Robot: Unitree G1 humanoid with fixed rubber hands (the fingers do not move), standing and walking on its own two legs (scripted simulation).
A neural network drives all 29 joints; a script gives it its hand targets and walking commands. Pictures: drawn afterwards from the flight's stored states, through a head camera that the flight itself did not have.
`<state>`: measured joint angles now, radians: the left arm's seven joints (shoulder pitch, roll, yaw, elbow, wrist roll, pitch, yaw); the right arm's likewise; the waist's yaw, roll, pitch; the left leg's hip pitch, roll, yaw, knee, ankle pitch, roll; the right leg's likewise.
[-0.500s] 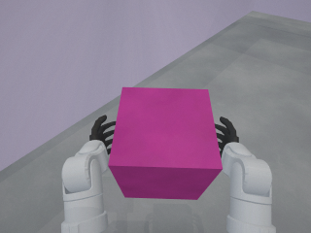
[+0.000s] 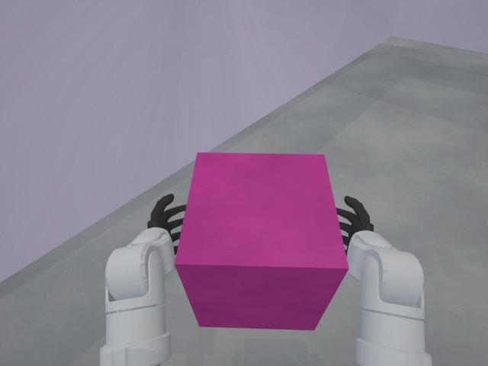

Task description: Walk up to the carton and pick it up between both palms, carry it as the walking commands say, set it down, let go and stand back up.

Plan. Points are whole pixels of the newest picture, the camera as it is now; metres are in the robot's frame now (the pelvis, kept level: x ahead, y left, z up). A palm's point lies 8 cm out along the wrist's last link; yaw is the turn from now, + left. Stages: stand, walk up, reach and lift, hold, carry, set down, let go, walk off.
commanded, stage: carry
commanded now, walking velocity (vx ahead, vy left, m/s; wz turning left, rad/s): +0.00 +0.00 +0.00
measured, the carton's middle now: (258, 245) +0.33 +0.00 +0.05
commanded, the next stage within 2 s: hold in 1.40 s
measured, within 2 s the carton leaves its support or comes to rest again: neither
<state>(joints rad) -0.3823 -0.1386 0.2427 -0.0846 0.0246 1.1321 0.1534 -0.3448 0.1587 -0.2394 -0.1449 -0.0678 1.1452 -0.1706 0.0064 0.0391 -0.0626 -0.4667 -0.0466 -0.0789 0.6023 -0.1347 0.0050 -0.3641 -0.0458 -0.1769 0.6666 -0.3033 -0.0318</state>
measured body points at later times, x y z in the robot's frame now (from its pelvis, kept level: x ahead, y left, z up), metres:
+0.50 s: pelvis +0.01 +0.00 +0.00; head -0.01 -0.02 +0.45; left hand +0.33 +0.15 +0.08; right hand +0.33 -0.16 +0.07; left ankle +0.11 +0.11 -0.72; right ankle +0.04 -0.10 -0.72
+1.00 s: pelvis +0.01 +0.00 +0.00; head -0.01 -0.01 +0.45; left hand +0.34 +0.15 +0.08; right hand +0.33 -0.16 +0.08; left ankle +0.11 +0.11 -0.72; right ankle +0.04 -0.10 -0.72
